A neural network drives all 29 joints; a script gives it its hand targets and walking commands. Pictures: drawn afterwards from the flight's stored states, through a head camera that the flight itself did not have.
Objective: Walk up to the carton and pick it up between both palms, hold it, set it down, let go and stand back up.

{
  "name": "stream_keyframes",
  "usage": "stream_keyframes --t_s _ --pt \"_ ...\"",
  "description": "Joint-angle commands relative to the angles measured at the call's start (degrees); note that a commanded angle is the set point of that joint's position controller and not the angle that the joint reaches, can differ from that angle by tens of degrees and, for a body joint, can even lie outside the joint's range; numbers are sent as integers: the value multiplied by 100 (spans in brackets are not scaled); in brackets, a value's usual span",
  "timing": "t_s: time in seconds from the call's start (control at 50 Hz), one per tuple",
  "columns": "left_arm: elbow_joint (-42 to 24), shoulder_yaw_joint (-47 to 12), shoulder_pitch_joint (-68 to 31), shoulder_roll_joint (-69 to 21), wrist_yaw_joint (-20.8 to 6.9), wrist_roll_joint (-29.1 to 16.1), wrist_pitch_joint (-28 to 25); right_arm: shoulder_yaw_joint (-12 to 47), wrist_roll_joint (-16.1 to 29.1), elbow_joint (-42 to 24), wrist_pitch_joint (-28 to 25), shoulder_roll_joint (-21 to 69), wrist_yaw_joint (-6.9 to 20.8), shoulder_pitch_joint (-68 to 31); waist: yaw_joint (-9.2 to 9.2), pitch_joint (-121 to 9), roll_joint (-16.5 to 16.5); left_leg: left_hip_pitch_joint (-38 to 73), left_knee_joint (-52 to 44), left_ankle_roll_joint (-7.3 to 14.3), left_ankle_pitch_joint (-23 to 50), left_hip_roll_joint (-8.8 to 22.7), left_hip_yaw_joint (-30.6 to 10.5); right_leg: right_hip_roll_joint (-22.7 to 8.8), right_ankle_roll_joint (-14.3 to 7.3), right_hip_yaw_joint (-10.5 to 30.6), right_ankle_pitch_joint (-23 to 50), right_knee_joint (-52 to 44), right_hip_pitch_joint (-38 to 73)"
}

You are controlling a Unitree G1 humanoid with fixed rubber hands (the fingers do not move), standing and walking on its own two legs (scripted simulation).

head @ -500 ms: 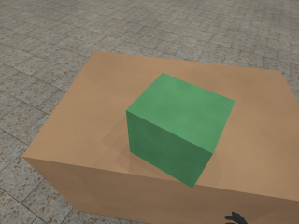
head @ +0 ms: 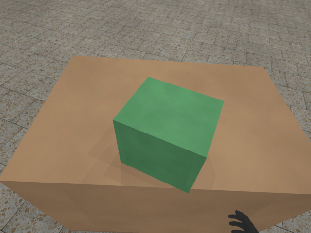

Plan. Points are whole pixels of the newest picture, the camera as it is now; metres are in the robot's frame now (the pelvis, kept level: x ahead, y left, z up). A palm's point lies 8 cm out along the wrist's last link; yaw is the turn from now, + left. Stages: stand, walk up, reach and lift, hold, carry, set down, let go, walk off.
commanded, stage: walk up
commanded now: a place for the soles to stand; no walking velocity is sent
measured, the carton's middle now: (168, 134) +0.39 -0.03 +0.03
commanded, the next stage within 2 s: reach and lift in 1.20 s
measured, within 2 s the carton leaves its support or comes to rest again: neither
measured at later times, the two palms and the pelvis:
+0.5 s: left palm out of the picture +0.11 +0.26 -0.10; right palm out of the picture +0.07 -0.27 -0.10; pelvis -0.01 +0.01 +0.00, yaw -7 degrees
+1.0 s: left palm out of the picture +0.13 +0.26 -0.10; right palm out of the picture +0.02 -0.25 -0.09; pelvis -0.01 +0.03 +0.00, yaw -11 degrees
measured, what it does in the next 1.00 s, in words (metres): stands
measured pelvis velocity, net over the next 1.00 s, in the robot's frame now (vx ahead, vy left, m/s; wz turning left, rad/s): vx -0.01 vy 0.03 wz -0.20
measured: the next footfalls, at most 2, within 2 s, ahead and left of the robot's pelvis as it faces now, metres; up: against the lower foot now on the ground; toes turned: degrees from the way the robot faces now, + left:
none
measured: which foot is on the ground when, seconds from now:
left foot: down 0.00-1.00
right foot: down 0.00-1.00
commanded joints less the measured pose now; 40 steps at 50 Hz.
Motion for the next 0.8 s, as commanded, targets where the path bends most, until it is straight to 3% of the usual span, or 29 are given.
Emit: stream_keyframes --t_s 0.0,0.06,0.12,0.14,0.18,0.24,0.3,0.34,0.38,0.4,0.42,0.44,0.46,0.48,0.5,0.52,0.54,0.56,0.58,0.62,0.64,0.66,0.68,0.7,0.72,0.78 --pt "-483 260 232 770 -2 27 -109 -272 1 -455 -95 -991 3 -43 -53 -453 405 441 -815 666 924 785 -744 -622 152 858 1400 -535 -413" --pt "-450 293 353 757 1 25 -130 -272 -21 -490 -73 -1020 10 -112 24 -315 456 212 -823 636 379 781 -590 -601 184 994 1353 -625 -363" --pt "-455 316 281 829 29 -21 -179 -184 -11 -489 -100 -800 19 -108 3 -183 -167 351 -402 418 745 458 -164 -812 51 1425 1776 -1052 -525" --pt "-457 298 282 849 40 -44 -189 -158 -17 -486 -107 -782 17 -125 10 -207 -134 401 -330 343 779 344 -66 -878 -3 1563 2024 -1169 -523" --pt "-471 302 97 867 49 -46 -172 -148 -6 -455 -127 -734 16 24 -89 -262 18 580 -510 324 672 333 -45 -806 -75 1527 1859 -1088 -635" --pt "-476 285 133 741 41 -34 -145 -208 -40 -416 -155 -917 -2 164 -96 -456 -53 857 -636 467 794 577 -180 -572 41 1288 1759 -791 -747" --pt "-438 235 231 574 38 38 -138 -311 -72 -401 -145 -1220 -12 302 -110 -444 498 990 -898 896 1126 1159 -532 -376 157 949 1564 -81 -832" --pt "-458 262 265 598 50 73 -134 -309 -81 -402 -106 -1229 -12 337 -127 -429 528 872 -1030 1101 1048 1427 -645 -346 241 756 1097 80 -770" --pt "-437 257 334 549 40 57 -154 -314 -71 -473 -74 -1228 -4 158 -73 -300 643 636 -1002 1087 989 1430 -444 -358 262 695 1093 41 -726" --pt "-444 294 372 588 46 92 -173 -291 -62 -494 -64 -1189 4 123 -26 -226 495 397 -904 1002 844 1417 -327 -411 232 726 1237 -69 -596" --pt "-447 342 465 659 45 105 -198 -270 -58 -519 -46 -1123 18 47 41 -220 331 168 -629 826 586 1205 -146 -538 190 1047 1540 -369 -407" --pt "-407 402 519 826 50 42 -215 -231 -40 -580 -11 -1028 31 -108 117 -85 -13 16 -162 554 235 755 206 -707 86 1596 1733 -813 -434" --pt "-425 445 389 1085 78 -21 -206 -162 7 -648 13 -772 39 -72 79 -14 -642 -122 346 273 -224 220 307 -982 -189 2422 1565 -1369 -590" --pt "-428 446 241 1105 108 -54 -180 -145 4 -669 23 -675 30 -23 68 90 -695 -250 483 155 -865 -2 192 -1143 -487 2927 1128 -1589 -741" --pt "-428 404 136 1027 131 -29 -149 -112 -2 -607 7 -667 19 98 -24 264 -732 -360 316 165 -1025 -4 45 -1194 -664 3071 1108 -1582 -726" --pt "-422 340 14 929 136 -20 -144 -116 -6 -568 -53 -732 3 204 -99 202 -650 -217 5 200 -750 45 -66 -1126 -698 2973 1559 -1397 -710" --pt "-448 280 -90 846 131 -28 -136 -125 -8 -493 -123 -811 -6 367 -206 129 -498 170 -419 244 -174 153 -94 -1014 -561 2658 1868 -1216 -925" --pt "-500 240 -269 771 132 -32 -129 -139 -15 -405 -201 -848 -4 622 -344 -154 -468 726 -762 361 499 324 -204 -770 -335 2176 2034 -924 -1017" --pt "-494 209 -278 601 125 -28 -138 -194 -37 -319 -258 -1031 -4 759 -359 -394 -203 1117 -940 493 1028 580 -343 -514 -85 1706 2099 -535 -1075" --pt "-450 203 32 507 114 45 -93 -349 -104 -298 -241 -1383 -27 706 -231 -466 290 1112 -1209 1175 1344 1527 -1179 -197 305 968 1023 461 -1113" --pt "-397 209 174 484 118 88 -65 -341 -97 -324 -203 -1396 -30 584 -145 -392 631 1015 -1269 1394 1494 1780 -1244 -228 347 771 522 542 -1040" --pt "-373 211 245 490 104 113 -74 -299 -99 -365 -164 -1317 -21 456 -88 -274 577 886 -1127 1391 1701 1767 -1094 -368 372 804 463 227 -926" --pt "-364 224 228 518 90 113 -105 -263 -84 -423 -151 -1223 -14 474 -119 -268 448 794 -1012 1273 1858 1648 -900 -423 344 880 919 30 -795" --pt "-372 248 269 560 82 98 -133 -256 -60 -460 -131 -1222 -3 427 -58 -292 434 485 -940 1120 1570 1515 -693 -511 324 972 1240 -160 -507" --pt "-348 279 261 645 65 70 -165 -234 -20 -468 -111 -1163 13 389 -83 -342 350 332 -900 879 1152 1156 -349 -527 251 1110 1715 -292 -343" --pt "-355 337 132 761 61 -7 -162 -200 22 -488 -24 -1032 31 280 -42 -91 136 173 -718 523 -353 623 -27 -599 42 1590 1219 -767 -665"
